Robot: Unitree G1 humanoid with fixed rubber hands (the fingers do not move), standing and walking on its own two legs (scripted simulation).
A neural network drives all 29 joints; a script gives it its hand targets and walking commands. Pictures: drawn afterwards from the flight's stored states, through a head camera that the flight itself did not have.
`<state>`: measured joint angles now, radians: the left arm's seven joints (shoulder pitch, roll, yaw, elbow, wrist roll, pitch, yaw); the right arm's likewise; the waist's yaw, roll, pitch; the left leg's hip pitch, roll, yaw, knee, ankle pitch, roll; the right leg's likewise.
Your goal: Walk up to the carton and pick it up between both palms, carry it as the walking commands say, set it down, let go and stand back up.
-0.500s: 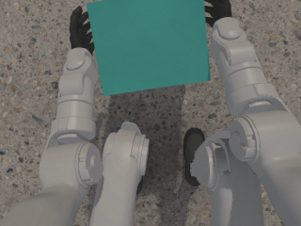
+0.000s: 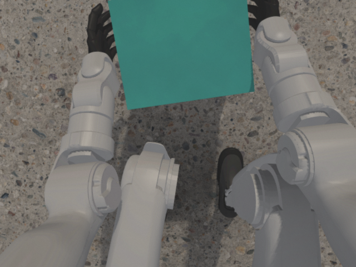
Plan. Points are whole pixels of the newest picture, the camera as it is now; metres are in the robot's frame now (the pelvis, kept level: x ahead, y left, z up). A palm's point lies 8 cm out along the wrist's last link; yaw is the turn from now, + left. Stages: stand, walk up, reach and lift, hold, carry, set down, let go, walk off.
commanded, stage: set down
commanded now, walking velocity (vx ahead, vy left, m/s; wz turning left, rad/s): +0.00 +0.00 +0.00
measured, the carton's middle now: (184, 60) +0.50 +0.03 -0.22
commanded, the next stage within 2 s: none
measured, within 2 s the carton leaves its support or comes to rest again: neither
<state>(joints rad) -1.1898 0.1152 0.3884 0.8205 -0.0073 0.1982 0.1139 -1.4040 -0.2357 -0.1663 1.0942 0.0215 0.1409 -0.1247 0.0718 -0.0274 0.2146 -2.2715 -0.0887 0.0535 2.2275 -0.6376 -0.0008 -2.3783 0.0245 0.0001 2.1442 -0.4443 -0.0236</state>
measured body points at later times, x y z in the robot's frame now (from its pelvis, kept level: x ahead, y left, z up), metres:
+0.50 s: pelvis +0.00 +0.00 -0.01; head +0.35 +0.00 +0.28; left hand +0.51 +0.18 -0.16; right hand +0.56 -0.12 -0.16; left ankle +0.10 +0.10 -0.33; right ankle +0.14 -0.11 -0.33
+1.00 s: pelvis +0.00 +0.00 -0.01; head +0.35 +0.00 +0.28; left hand +0.51 +0.19 -0.17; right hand +0.56 -0.12 -0.17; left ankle +0.10 +0.10 -0.33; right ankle +0.14 -0.11 -0.33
